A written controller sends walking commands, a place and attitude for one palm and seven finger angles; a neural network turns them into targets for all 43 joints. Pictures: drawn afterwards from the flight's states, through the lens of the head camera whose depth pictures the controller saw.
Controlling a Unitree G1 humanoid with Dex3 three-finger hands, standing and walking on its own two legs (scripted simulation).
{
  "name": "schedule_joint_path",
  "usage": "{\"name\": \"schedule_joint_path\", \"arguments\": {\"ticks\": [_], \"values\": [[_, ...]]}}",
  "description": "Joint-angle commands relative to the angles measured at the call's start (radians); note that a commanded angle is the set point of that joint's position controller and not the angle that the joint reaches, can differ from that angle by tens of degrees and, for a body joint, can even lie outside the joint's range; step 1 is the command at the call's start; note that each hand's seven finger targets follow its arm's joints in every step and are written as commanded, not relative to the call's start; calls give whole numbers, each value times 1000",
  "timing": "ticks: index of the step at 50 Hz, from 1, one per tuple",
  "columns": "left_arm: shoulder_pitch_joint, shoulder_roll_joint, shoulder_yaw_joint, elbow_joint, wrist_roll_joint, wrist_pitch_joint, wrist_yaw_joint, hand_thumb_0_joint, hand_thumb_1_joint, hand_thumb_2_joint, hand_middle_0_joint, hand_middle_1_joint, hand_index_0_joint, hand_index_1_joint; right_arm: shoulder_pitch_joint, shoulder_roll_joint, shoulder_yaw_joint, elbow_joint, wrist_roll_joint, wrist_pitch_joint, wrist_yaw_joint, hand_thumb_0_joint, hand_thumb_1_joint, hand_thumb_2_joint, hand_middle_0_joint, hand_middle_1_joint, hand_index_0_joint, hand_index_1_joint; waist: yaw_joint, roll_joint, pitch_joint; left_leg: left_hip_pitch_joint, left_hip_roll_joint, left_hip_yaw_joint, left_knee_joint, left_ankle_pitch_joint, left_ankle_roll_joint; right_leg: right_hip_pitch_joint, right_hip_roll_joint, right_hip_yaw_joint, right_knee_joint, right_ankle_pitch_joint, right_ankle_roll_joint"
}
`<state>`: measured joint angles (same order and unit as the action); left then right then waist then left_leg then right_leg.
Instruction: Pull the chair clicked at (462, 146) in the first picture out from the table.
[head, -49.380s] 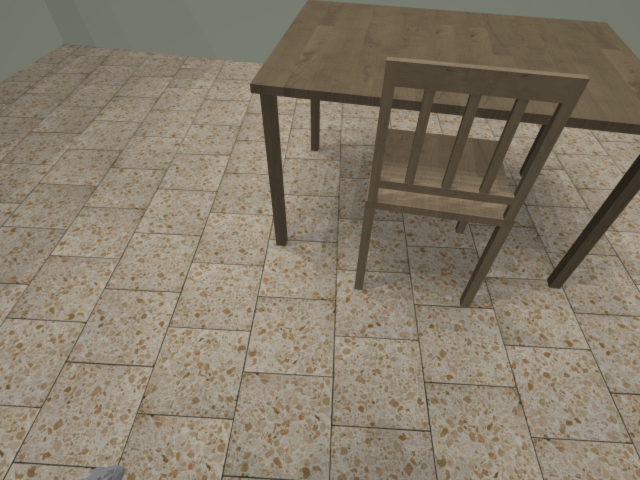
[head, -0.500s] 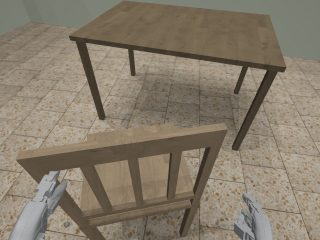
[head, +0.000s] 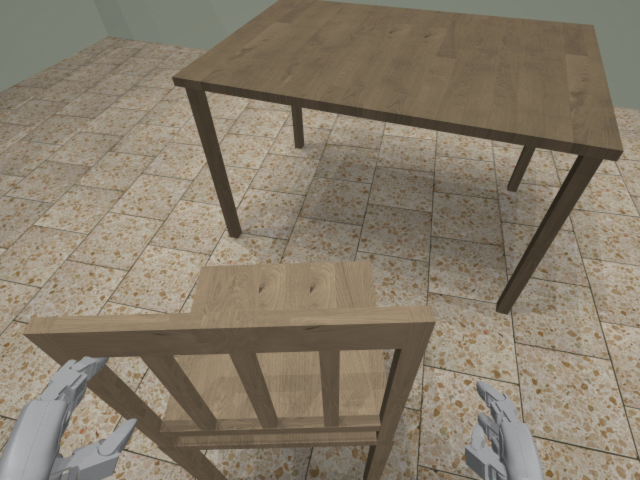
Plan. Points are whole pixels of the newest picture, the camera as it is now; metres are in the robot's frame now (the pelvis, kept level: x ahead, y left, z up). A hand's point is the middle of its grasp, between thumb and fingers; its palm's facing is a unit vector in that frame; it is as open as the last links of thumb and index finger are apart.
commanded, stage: draw the hand back to the body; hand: left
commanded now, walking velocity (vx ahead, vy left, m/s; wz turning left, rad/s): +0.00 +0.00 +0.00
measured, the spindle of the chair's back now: (257, 391) +0.25 +0.13 -0.08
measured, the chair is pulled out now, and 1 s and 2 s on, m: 0.63 0.61 0.61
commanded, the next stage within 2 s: step back with the hand held close in 0.46 s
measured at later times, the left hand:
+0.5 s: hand (116, 457) +0.12 +0.23 +0.05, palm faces +0.21 -0.82 -0.54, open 6.6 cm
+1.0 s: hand (25, 432) +0.11 +0.25 +0.17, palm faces +0.25 -0.73 -0.64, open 6.8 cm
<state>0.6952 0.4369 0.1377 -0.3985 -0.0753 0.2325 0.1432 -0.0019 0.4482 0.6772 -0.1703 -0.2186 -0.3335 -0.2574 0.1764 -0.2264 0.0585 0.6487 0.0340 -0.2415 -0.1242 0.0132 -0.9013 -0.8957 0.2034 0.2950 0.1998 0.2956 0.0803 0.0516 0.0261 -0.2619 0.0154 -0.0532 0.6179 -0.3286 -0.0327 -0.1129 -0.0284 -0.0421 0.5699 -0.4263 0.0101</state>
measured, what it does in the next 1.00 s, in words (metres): shifts its weight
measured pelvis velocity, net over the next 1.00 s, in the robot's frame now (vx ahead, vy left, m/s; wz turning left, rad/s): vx -0.09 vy -0.01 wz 0.01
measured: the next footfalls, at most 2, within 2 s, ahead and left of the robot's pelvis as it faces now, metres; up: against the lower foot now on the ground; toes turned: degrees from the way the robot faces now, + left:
right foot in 1.40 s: -0.16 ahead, -0.10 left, +0.00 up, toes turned +0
left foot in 1.58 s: -0.10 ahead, +0.14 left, +0.00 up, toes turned -1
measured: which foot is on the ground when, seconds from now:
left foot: down 0.00-1.00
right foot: down 0.00-1.00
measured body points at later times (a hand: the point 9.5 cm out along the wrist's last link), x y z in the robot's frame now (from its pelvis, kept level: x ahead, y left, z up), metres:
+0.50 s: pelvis +0.00 -0.03 +0.00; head +0.01 -0.06 +0.45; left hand +0.11 +0.27 +0.08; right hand +0.20 -0.23 -0.09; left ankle +0.00 +0.14 -0.73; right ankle -0.07 -0.12 -0.73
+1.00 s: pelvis -0.09 -0.01 +0.00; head -0.03 -0.01 +0.45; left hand +0.09 +0.28 +0.20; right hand +0.11 -0.25 -0.09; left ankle +0.00 +0.14 -0.73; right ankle -0.07 -0.12 -0.73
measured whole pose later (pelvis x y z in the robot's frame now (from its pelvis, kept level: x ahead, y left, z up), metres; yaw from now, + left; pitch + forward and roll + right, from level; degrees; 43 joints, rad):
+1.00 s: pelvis -0.09 -0.01 +0.00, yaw +1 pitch -2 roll -2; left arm 0.64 0.60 0.43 -0.64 -0.10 -0.09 0.13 0.01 0.89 0.89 -0.26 -0.32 -0.35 -0.35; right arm 0.14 -0.25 -0.03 0.60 0.06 -0.09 -0.10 0.01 -0.90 -0.90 0.20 0.29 0.20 0.30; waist 0.05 0.05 0.18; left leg -0.37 0.06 -0.10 0.57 -0.16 -0.06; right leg -0.24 0.02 -0.08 0.56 -0.29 -0.01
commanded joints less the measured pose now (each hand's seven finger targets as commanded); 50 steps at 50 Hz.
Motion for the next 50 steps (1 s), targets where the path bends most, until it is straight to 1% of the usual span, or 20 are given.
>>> {"name": "schedule_joint_path", "arguments": {"ticks": [1, 4, 18, 22, 25, 27, 29, 30, 31, 32, 33, 35, 36, 38, 40, 42, 44, 47, 48, 50], "values": [[-322, 296, 349, -600, 27, -250, 105, 0, 791, 848, -185, -278, -185, -278, -83, -113, -38, -136, 4, -73, -3, 0, -900, -900, 200, 300, 200, 300, -22, 201, -241, 214, 22, 9, -75, 470, 43, -29, -21, -27, -49, 492, -39], [-361, 315, 360, -640, 24, -246, 109, 0, 900, 900, -200, -300, -200, -300, -76, -113, -40, -136, 13, -81, 2, 0, -900, -900, 200, 300, 200, 300, -22, 219, -244, 229, 19, 12, -71, 500, 45, -30, -21, -33, -41, 516, -35], [-355, 317, 369, -608, 21, -263, 93, 0, 900, 900, -200, -300, -200, -300, -90, -111, -44, -123, 12, -101, 8, 0, -900, -900, 200, 300, 200, 300, -18, 171, -240, 212, 11, 34, -47, 412, 53, -32, -34, -31, -40, 565, -29], [-349, 317, 371, -598, 21, -262, 91, 0, 900, 900, -200, -300, -200, -300, -86, -105, -44, -122, 16, -99, 6, 0, -900, -900, 200, 300, 200, 300, -16, 183, -228, 203, 10, 37, -46, 376, 51, -40, -37, -28, -47, 542, -30], [-364, 319, 375, -591, 19, -265, 92, 0, 900, 900, -200, -300, -200, -300, -94, -106, -46, -122, 15, -98, 4, 0, -900, -900, 200, 300, 200, 300, -18, 151, -211, 190, 13, 37, -45, 357, 53, -49, -38, -28, -49, 536, -28], [-354, 324, 377, -586, 19, -266, 90, 0, 900, 900, -200, -300, -200, -300, -89, -103, -43, -122, 18, -97, 4, 0, -900, -900, 200, 300, 200, 300, -15, 173, -217, 191, 11, 36, -46, 338, 52, -50, -40, -24, -52, 518, -31], [-375, 296, 350, -602, 16, -274, 86, 0, 900, 900, -200, -300, -200, -300, -98, -104, -42, -126, 14, -98, 3, 0, -900, -900, 200, 300, 200, 300, -20, 154, -200, 184, 12, 36, -46, 319, 51, -62, -39, -26, -56, 501, -28], [-537, 492, 490, -567, -25, -311, 48, 0, 900, 900, -200, -300, -200, -300, -32, -152, -79, -183, 46, -25, -4, 0, -900, -900, 200, 300, 200, 300, -32, 48, -12, 118, 53, 1, -30, 354, 67, -162, -62, 104, -140, 609, -20], [-565, 501, 493, -540, -18, -312, 29, 0, 900, 900, -200, -300, -200, -300, -24, -138, -74, -189, 52, 7, -2, 0, -900, -900, 200, 300, 200, 300, -39, 71, -48, 137, 54, 10, -31, 349, 64, -131, -87, 119, -142, 702, -23], [-518, 411, 442, -510, -22, -306, 21, 0, 900, 900, -200, -300, -200, -300, -34, -122, -73, -197, 52, 26, 0, 0, -900, -900, 200, 300, 200, 300, -46, 53, -66, 144, 52, 17, -25, 373, 57, -90, -91, 103, -131, 752, -18], [-491, 379, 420, -500, -22, -307, 18, 0, 900, 900, -200, -300, -200, -300, -48, -124, -73, -206, 48, 37, 4, 0, -900, -900, 200, 300, 200, 300, -46, 55, -97, 154, 53, 22, -21, 400, 54, -62, -95, 89, -120, 766, -11], [-438, 363, 413, -523, -19, -318, 23, 0, 900, 900, -200, -300, -200, -300, -64, -126, -77, -217, 44, 56, 11, 0, -900, -900, 200, 300, 200, 300, -44, 96, -156, 177, 66, 12, -36, 481, 55, -19, -97, 76, -96, 760, -4], [-386, 377, 427, -534, -22, -328, 26, 0, 900, 900, -200, -300, -200, -300, -79, -131, -79, -224, 47, 62, 11, 0, -900, -900, 200, 300, 200, 300, -38, 175, -185, 205, 78, 4, -60, 526, 62, -17, -88, 77, -80, 729, 1], [-334, 379, 444, -591, -19, -344, 37, 0, 900, 900, -200, -300, -200, -300, -81, -129, -83, -234, 39, 84, 18, 0, -900, -900, 200, 300, 200, 300, -34, 177, -220, 188, 100, -16, -65, 588, 62, 14, -76, 58, -76, 654, 5], [-293, 388, 460, -627, -18, -359, 45, 0, 900, 900, -200, -300, -200, -300, -82, -127, -90, -240, 35, 95, 21, 0, -900, -900, 200, 300, 200, 300, -37, 154, -255, 157, 103, -22, -57, 560, 53, 44, -88, 68, -77, 635, -4], [-203, 388, 486, -615, -18, -375, 51, 0, 900, 900, -200, -300, -200, -300, -87, -119, -91, -238, 34, 99, 22, 0, -900, -900, 200, 300, 200, 300, -36, 192, -285, 149, 111, -37, -72, 532, 59, 45, -82, 63, -70, 576, -6], [-203, 406, 516, -632, -21, -399, 57, 0, 900, 900, -200, -300, -200, -300, -95, -121, -102, -228, 28, 99, 15, 0, -900, -900, 200, 300, 200, 300, -41, 142, -274, 104, 113, -48, -67, 485, 54, 35, -90, 68, -72, 558, -11], [-91, 338, 557, -475, -21, -435, 56, 0, 900, 900, -200, -300, -200, -300, -82, -109, -110, -201, 16, 97, 14, 0, -900, -900, 200, 300, 200, 300, -55, 99, -250, 70, 109, -55, -84, 352, 56, -25, -80, 63, -85, 417, -15], [-105, 322, 547, -444, -18, -443, 51, 0, 900, 900, -200, -300, -200, -300, -91, -118, -119, -190, 10, 96, 15, 0, -900, -900, 200, 300, 200, 300, -62, 50, -205, 32, 96, -55, -74, 259, 49, -71, -87, 80, -110, 353, -23], [-78, 253, 524, -276, -8, -453, 47, 0, 900, 900, -200, -300, -200, -300, -86, -111, -131, -164, 8, 99, 18, 0, -900, -900, 200, 300, 200, 300, -79, -75, -145, 25, 46, -20, 10, 32, 31, -206, -143, 133, -193, 181, -61]]}}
